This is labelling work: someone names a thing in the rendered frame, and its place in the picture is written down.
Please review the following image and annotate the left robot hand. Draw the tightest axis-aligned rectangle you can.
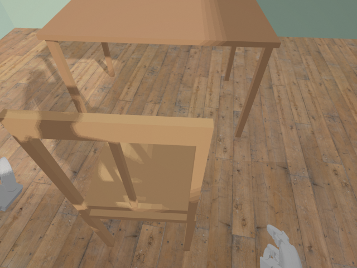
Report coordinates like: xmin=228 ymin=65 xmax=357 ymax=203
xmin=0 ymin=157 xmax=23 ymax=212

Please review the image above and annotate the right robot hand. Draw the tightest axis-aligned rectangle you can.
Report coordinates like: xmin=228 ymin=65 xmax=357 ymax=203
xmin=260 ymin=224 xmax=302 ymax=268

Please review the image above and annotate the table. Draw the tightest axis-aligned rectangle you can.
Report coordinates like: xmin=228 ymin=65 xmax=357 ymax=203
xmin=36 ymin=0 xmax=281 ymax=137

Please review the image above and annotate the chair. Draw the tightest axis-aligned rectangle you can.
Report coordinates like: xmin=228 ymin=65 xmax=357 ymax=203
xmin=0 ymin=109 xmax=214 ymax=251

